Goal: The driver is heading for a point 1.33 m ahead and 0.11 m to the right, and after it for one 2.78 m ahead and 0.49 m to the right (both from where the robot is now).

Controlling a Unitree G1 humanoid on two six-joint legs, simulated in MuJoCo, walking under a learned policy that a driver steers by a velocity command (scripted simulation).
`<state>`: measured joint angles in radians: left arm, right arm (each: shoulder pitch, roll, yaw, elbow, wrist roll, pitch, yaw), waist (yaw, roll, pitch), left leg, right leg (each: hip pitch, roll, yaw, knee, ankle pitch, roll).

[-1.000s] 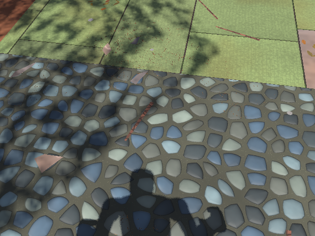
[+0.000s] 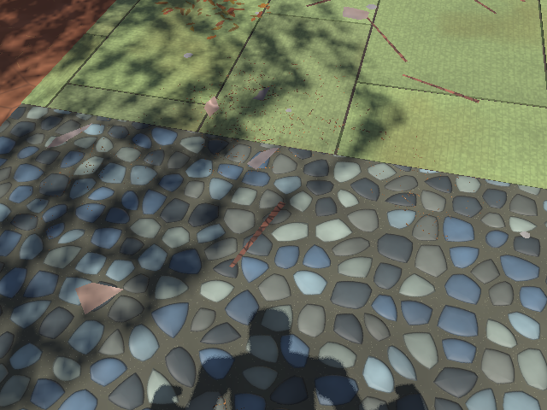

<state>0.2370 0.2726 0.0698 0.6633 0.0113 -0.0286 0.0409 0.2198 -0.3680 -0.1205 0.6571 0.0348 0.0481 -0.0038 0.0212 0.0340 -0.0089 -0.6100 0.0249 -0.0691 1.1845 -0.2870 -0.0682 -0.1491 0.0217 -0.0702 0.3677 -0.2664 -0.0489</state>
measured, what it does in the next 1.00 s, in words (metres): walks ahead, turning right: left foot, then right foot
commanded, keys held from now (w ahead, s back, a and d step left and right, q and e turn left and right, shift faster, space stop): w+q+shift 0.10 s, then w+shift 0.14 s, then w+e+shift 0.76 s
